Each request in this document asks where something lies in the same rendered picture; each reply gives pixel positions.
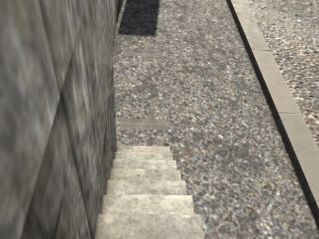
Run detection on stairs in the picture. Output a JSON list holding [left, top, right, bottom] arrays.
[[95, 145, 204, 239]]

